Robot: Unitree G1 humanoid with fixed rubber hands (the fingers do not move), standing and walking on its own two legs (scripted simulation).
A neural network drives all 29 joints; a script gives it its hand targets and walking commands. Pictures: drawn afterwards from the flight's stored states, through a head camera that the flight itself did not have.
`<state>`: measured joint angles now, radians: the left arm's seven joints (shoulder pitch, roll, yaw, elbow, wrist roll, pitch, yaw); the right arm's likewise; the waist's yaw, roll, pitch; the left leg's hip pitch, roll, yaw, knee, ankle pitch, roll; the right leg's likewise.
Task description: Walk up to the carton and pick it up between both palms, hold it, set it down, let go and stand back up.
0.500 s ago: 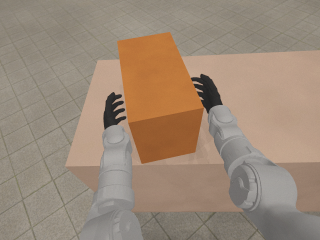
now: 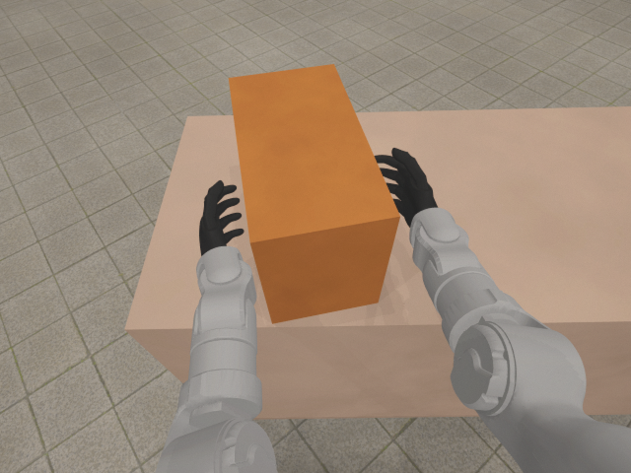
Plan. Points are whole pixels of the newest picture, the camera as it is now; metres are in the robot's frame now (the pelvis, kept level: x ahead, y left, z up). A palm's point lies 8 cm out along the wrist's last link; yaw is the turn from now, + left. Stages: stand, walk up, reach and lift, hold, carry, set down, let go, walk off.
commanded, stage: set down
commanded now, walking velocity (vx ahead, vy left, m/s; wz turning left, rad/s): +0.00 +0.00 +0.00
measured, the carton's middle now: (303, 191) +0.52 +0.13 +0.02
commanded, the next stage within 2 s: none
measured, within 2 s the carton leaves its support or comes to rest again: neither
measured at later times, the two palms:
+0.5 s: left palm (219, 249) +0.36 +0.20 +0.07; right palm (416, 211) +0.47 -0.04 +0.06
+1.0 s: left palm (203, 253) +0.36 +0.22 +0.06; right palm (438, 199) +0.50 -0.07 +0.06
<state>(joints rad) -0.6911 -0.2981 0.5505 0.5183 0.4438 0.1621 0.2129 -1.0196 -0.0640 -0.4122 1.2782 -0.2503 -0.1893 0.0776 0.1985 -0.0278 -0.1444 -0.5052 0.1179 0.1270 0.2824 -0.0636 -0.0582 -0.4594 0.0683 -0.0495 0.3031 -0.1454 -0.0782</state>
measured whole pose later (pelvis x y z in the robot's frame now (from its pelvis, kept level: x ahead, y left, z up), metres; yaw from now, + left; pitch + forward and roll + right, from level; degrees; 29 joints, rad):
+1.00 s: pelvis -0.02 +0.01 -0.01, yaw +0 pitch +24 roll -2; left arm -0.72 -0.20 0.32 0.58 0.15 0.15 0.35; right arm -1.09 -0.34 -0.03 1.25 0.13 -0.08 0.06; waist 0.30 0.04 -0.20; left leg -0.74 0.13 0.07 0.40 -0.08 -0.05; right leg -0.65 0.08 -0.06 0.35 -0.13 -0.07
